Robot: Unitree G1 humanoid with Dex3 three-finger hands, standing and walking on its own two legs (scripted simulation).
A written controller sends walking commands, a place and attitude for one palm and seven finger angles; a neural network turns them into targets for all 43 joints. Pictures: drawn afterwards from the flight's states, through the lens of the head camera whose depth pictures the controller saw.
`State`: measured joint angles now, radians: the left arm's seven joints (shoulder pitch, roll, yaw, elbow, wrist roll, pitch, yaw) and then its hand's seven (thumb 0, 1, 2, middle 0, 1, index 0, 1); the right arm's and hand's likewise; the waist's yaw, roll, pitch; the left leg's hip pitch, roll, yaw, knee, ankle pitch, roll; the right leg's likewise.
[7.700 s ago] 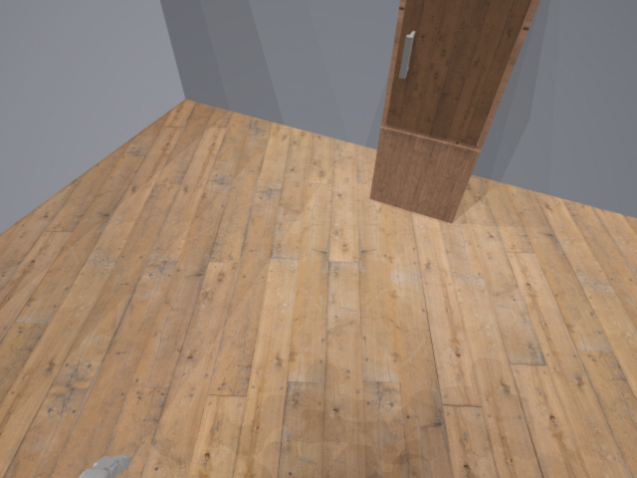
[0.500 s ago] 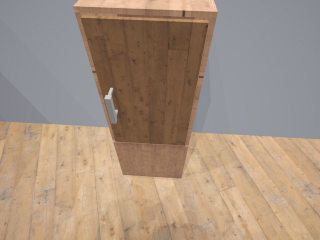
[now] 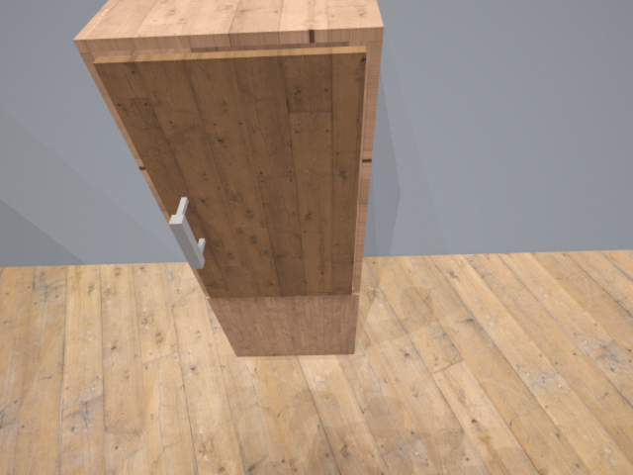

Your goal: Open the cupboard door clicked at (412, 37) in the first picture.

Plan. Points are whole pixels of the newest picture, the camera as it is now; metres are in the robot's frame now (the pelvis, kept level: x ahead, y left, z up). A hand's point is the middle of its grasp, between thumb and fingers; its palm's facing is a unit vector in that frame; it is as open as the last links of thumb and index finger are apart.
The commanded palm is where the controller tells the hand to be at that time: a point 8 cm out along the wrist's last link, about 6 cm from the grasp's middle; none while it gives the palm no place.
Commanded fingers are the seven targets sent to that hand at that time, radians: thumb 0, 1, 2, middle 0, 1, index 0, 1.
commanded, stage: come to a stop and stand still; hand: left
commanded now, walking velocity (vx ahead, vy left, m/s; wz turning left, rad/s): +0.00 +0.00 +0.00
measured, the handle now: (190, 234) +0.52 +0.26 -0.06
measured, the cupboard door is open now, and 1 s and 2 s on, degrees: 0 0 0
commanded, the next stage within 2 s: look again from close up in 0.86 s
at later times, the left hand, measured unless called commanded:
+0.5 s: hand out of the picture +0.01 +0.12 -0.17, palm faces +0.03 -0.97 -0.23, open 7.3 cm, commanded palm none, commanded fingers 0.00 0.90 0.90 -0.20 -0.30 -0.20 -0.30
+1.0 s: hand out of the picture -0.01 +0.10 -0.17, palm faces +0.06 -0.98 -0.20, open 7.4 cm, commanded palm none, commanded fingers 0.00 0.90 0.90 -0.20 -0.30 -0.20 -0.30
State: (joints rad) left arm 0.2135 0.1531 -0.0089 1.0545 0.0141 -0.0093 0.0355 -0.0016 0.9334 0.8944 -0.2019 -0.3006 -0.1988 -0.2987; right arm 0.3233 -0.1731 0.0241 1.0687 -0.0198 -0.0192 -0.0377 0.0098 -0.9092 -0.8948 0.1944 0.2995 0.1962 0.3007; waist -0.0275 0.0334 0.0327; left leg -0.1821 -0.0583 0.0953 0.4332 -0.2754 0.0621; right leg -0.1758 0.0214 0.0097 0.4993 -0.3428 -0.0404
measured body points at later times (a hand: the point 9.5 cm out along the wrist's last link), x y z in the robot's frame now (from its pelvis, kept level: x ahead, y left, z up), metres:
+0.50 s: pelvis +0.03 -0.05 +0.00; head +0.05 -0.07 +0.45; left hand +0.01 +0.17 -0.15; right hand +0.04 -0.27 -0.17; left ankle -0.03 +0.08 -0.74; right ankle -0.05 -0.09 -0.74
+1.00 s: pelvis +0.02 -0.06 +0.00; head +0.04 -0.07 +0.45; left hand -0.01 +0.15 -0.15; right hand -0.01 -0.27 -0.17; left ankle -0.03 +0.08 -0.74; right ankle -0.05 -0.09 -0.74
